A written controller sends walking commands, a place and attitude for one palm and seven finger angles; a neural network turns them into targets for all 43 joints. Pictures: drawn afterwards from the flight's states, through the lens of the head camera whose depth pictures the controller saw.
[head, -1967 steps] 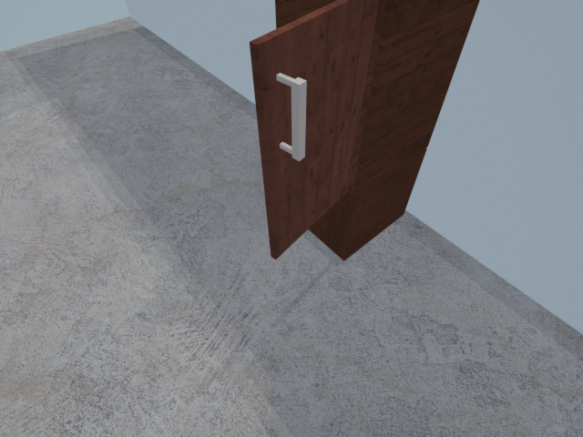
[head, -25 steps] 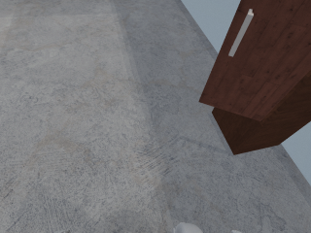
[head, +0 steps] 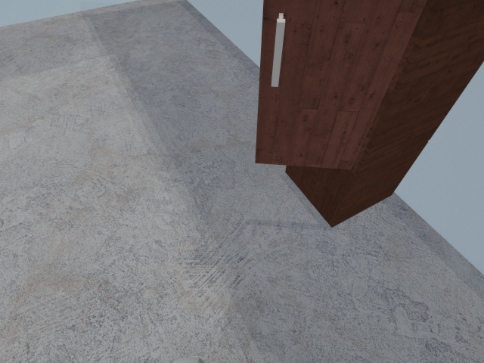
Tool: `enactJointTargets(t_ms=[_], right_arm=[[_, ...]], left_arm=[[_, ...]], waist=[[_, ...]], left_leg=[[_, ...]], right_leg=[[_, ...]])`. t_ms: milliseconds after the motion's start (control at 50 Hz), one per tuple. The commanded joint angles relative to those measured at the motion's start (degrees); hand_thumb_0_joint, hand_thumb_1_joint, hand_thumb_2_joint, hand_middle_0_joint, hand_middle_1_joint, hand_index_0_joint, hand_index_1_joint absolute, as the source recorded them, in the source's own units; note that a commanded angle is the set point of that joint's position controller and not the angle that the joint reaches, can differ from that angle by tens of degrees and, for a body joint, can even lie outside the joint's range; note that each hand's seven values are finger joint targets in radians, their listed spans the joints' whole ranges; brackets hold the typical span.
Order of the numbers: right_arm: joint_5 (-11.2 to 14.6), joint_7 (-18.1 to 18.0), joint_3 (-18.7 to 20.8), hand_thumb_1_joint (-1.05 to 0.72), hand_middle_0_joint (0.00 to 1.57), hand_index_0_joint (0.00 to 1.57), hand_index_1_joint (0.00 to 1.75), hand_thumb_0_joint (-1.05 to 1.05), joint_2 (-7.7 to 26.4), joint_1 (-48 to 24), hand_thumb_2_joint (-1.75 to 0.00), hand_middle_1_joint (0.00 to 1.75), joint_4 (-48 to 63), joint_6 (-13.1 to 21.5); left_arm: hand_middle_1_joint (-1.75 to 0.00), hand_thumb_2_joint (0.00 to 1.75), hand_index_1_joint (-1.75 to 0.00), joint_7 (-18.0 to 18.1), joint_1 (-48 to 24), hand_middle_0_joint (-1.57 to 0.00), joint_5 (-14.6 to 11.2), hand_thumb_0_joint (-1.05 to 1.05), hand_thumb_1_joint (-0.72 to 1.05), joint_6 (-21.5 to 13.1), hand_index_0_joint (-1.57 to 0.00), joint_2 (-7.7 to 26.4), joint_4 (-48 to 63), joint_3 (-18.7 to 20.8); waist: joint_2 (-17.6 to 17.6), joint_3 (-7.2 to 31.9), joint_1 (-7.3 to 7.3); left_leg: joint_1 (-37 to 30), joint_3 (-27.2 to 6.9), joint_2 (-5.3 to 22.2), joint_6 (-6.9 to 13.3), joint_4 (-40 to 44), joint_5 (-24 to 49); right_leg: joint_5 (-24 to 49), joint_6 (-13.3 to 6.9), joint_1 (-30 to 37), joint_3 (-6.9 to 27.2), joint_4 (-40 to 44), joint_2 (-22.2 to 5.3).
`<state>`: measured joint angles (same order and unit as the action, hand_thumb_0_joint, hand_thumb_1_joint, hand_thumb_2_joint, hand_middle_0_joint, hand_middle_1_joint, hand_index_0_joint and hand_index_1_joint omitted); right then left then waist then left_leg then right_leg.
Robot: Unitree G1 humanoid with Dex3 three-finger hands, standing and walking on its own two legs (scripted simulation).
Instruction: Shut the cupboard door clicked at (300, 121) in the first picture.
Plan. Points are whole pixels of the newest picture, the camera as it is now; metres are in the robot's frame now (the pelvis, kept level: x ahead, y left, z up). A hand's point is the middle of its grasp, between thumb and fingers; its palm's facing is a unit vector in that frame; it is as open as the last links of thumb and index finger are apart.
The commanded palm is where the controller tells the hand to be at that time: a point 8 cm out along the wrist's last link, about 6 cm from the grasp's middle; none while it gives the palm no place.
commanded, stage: take the last steps up to it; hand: left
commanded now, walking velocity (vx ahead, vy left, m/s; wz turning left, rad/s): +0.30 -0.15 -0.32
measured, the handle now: (277, 51) +0.79 -0.06 +0.10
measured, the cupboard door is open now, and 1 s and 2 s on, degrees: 56 56 56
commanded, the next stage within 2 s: come to a stop and stand still in 0.84 s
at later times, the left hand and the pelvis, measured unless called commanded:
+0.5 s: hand (189, 310) +0.24 +0.12 -0.17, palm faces -0.24 -0.95 -0.19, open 7.4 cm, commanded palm none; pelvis +0.12 -0.05 -0.01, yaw -10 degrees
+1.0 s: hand (229, 279) +0.32 +0.04 -0.19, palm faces -0.11 -0.99 -0.13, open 7.4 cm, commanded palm none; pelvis +0.29 -0.12 +0.00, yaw -8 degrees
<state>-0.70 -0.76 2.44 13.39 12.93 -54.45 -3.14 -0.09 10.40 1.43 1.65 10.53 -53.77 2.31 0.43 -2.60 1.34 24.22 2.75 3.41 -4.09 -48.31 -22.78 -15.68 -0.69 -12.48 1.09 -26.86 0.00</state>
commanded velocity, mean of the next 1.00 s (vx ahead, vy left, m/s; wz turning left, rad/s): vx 0.21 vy -0.11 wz -0.08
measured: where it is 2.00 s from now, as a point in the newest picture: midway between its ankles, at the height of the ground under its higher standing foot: (279, 340)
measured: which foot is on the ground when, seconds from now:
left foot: up 0.00-0.06, down 0.08-0.52, up 0.54-0.84, down 0.86-1.00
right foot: down 0.00-0.08, up 0.10-0.50, down 0.52-0.86, up 0.88-1.00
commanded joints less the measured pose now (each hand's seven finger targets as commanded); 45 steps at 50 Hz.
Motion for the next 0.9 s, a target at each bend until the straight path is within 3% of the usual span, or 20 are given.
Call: enactJointTargets(t_ms=[0,20,60,80,100,120,220,400,440,460,480,500,520,620,740,800,820,840,860,880], right_arm=[[-0.6,-0.5,0.7,-0.90,0.20,0.20,0.30,0.00,3.4,5.5,-0.90,0.30,2.1,3.0],[-0.8,-0.6,0.8,-0.90,0.20,0.20,0.30,0.00,5.0,8.5,-0.90,0.30,0.9,3.8],[-2.3,-1.3,3.0,-0.90,0.20,0.20,0.30,0.00,15.0,15.8,-0.90,0.30,-0.1,4.4],[-2.1,-1.5,3.1,-0.90,0.20,0.20,0.30,0.00,15.6,14.8,-0.90,0.30,0.5,4.2],[-2.0,-1.5,2.3,-0.90,0.20,0.20,0.30,0.00,12.8,11.7,-0.90,0.30,1.5,4.6],[-2.1,-1.6,2.0,-0.90,0.20,0.20,0.30,0.00,11.2,8.9,-0.90,0.30,1.9,5.0],[-1.5,-1.8,1.4,-0.90,0.20,0.20,0.30,0.00,7.9,11.0,-0.90,0.30,0.1,6.4],[-1.8,-0.9,2.9,-0.90,0.20,0.20,0.30,0.00,9.7,12.0,-0.90,0.30,-3.1,5.8],[-1.5,-0.7,3.0,-0.90,0.20,0.20,0.30,0.00,10.0,10.4,-0.90,0.30,-3.3,5.5],[-1.1,-0.5,2.7,-0.90,0.20,0.20,0.30,0.00,9.1,9.4,-0.90,0.30,-3.4,5.6],[-0.2,0.2,1.8,-0.90,0.20,0.20,0.30,0.00,5.3,9.2,-0.90,0.30,-2.5,5.8],[0.4,0.0,0.7,-0.90,0.20,0.20,0.30,0.00,2.3,6.6,-0.90,0.30,-0.2,5.8],[0.3,0.0,1.0,-0.90,0.20,0.20,0.30,0.00,3.4,3.9,-0.90,0.30,0.3,5.5],[-0.9,0.5,1.0,-0.90,0.20,0.20,0.30,0.00,0.8,5.8,-0.90,0.30,-2.5,4.1],[-0.9,1.2,0.6,-0.90,0.20,0.20,0.30,0.00,-1.2,2.8,-0.90,0.30,-1.2,4.5],[-1.1,0.8,0.7,-0.90,0.20,0.20,0.30,0.00,0.8,8.3,-0.90,0.30,-3.5,5.6],[-1.6,0.4,1.3,-0.90,0.20,0.20,0.30,0.00,4.2,12.8,-0.90,0.30,-4.8,6.3],[-2.2,-0.1,2.6,-0.90,0.20,0.20,0.30,0.00,10.2,17.1,-0.90,0.30,-5.3,6.3],[-2.1,-0.7,2.7,-0.90,0.20,0.20,0.30,0.00,11.4,17.8,-0.90,0.30,-4.8,5.4],[-1.7,-1.1,2.2,-0.90,0.20,0.20,0.30,0.00,9.9,14.7,-0.90,0.30,-4.1,5.2]], left_arm=[[-0.30,0.90,-0.30,0.4,-0.5,-0.20,-0.3,0.00,0.90,-0.9,-0.20,11.9,2.7,3.4],[-0.30,0.90,-0.30,0.1,-1.0,-0.20,-0.6,0.00,0.90,-0.7,-0.20,10.1,2.8,3.0],[-0.30,0.90,-0.30,-0.8,-1.4,-0.20,-0.6,0.00,0.90,-0.3,-0.20,4.8,5.5,1.9],[-0.30,0.90,-0.30,-1.3,-5.0,-0.20,0.2,0.00,0.90,-0.2,-0.20,7.1,6.8,2.6],[-0.30,0.90,-0.30,-2.1,-4.5,-0.20,0.7,0.00,0.90,-0.4,-0.20,7.9,6.1,3.2],[-0.30,0.90,-0.30,-2.6,-3.2,-0.20,0.9,0.00,0.90,-0.4,-0.20,7.1,4.9,3.4],[-0.30,0.90,-0.30,-3.4,-1.8,-0.20,0.3,0.00,0.90,-0.2,-0.20,4.9,3.0,2.6],[-0.30,0.90,-0.30,-3.9,-5.9,-0.20,0.1,0.00,0.90,-1.1,-0.20,4.6,2.5,2.0],[-0.30,0.90,-0.30,-3.5,0.3,-0.20,0.2,0.00,0.90,-1.7,-0.20,6.3,0.2,2.5],[-0.30,0.90,-0.30,-3.2,8.2,-0.20,0.3,0.00,0.90,-2.3,-0.20,8.6,-2.6,3.3],[-0.30,0.90,-0.30,-2.2,16.7,-0.20,0.7,0.00,0.90,-3.2,-0.20,14.4,-5.1,4.7],[-0.30,0.90,-0.30,-1.3,20.3,-0.20,-0.1,0.00,0.90,-3.4,-0.20,17.8,-6.6,5.0],[-0.30,0.90,-0.30,-0.8,17.9,-0.20,-0.6,0.00,0.90,-3.3,-0.20,16.8,-6.3,4.8],[-0.30,0.90,-0.30,0.4,3.7,-0.20,-0.3,0.00,0.90,-4.4,-0.20,6.7,-3.8,1.5],[-0.30,0.90,-0.30,0.5,4.9,-0.20,0.1,0.00,0.90,-5.2,-0.20,6.7,-6.4,1.2],[-0.30,0.90,-0.30,0.4,4.5,-0.20,-0.8,0.00,0.90,-4.7,-0.20,6.6,-7.0,1.3],[-0.30,0.90,-0.30,0.3,6.3,-0.20,-1.0,0.00,0.90,-4.5,-0.20,4.7,-6.8,1.0],[-0.30,0.90,-0.30,0.0,8.7,-0.20,-1.1,0.00,0.90,-4.2,-0.20,2.3,-5.8,0.4],[-0.30,0.90,-0.30,-0.1,5.9,-0.20,-0.7,0.00,0.90,-4.1,-0.20,4.5,-3.9,0.4],[-0.30,0.90,-0.30,0.0,4.0,-0.20,0.1,0.00,0.90,-3.7,-0.20,5.3,-4.0,0.9]], waist=[[-9.9,4.9,0.77],[-5.7,4.4,2.38],[20.2,2.4,5.16],[12.3,-1.3,5.22],[7.6,-2.5,2.93],[10.2,-2.7,1.39],[8.1,-0.8,0.93],[11.0,-1.3,1.72],[7.7,0.9,-1.57],[2.6,4.5,-5.49],[-11.2,10.0,-9.15],[-20.6,11.2,-9.48],[-14.7,7.4,-8.79],[-6.5,3.2,0.01],[-6.2,0.5,0.60],[-1.7,2.2,3.38],[6.4,5.3,4.33],[19.1,6.7,5.03],[14.7,5.6,5.77],[9.7,1.4,4.30]], left_leg=[[-11.4,3.3,-1.4,0.2,16.8,6.7],[-19.5,1.5,-0.2,0.5,23.7,8.3],[-23.7,-31.1,23.6,9.0,38.4,-13.7],[-17.3,-32.1,26.8,12.2,41.7,-19.3],[-14.4,-27.8,22.7,11.3,42.1,-17.0],[-13.4,-23.4,20.1,9.6,41.0,-11.6],[-20.0,-6.0,16.0,9.2,37.4,11.5],[-17.9,2.2,17.1,8.9,33.2,16.9],[-14.4,4.2,15.5,7.1,26.0,20.7],[-9.5,7.7,12.1,5.2,15.6,23.0],[3.0,11.9,5.9,3.1,-1.0,10.6],[11.4,7.2,-0.3,2.9,-15.9,-14.7],[14.3,0.8,2.0,4.0,-22.0,-11.7],[4.7,0.3,4.9,2.6,-14.1,0.5],[-0.8,2.7,2.9,2.5,7.1,5.0],[-14.0,4.3,0.2,2.8,19.5,15.1],[-22.4,-3.5,4.9,4.9,22.8,18.5],[-28.6,-21.8,18.3,11.1,28.4,18.8],[-27.9,-29.2,24.2,16.9,32.8,18.7],[-22.8,-26.1,23.0,16.6,33.5,19.5]], right_leg=[[2.3,-7.8,-2.2,11.0,5.7,-10.1],[-6.9,-5.8,-9.5,9.5,2.1,-7.2],[-21.1,-0.2,-26.6,-2.5,-24.9,4.2],[-16.9,-1.2,-27.2,3.0,-33.0,-0.6],[-11.0,-0.9,-26.5,2.8,-36.5,-1.9],[-7.6,-0.2,-26.7,2.0,-39.3,-2.2],[0.8,1.9,-26.4,-0.4,-34.9,-3.4],[2.6,1.0,-13.1,-7.1,-10.6,-2.5],[4.3,-0.3,-1.5,-8.8,-3.8,-0.1],[4.3,-1.6,10.1,-6.9,-0.1,-0.2],[-4.8,-5.7,23.5,7.2,5.4,-11.9],[-2.3,-10.3,24.1,24.2,12.3,-21.5],[-3.1,-11.5,19.4,22.9,14.6,-21.4],[11.0,-10.2,2.3,3.5,13.4,-14.1],[10.8,-11.1,1.9,2.6,13.2,-13.8],[10.8,-8.1,-0.3,-0.4,4.1,-10.3],[8.3,-5.6,-5.2,-2.7,-6.8,-6.3],[-9.4,-2.4,-15.8,-7.9,-21.1,-0.1],[-19.1,-2.2,-20.5,-4.1,-32.9,0.8],[-15.4,-2.1,-22.2,-0.7,-37.7,-2.0]])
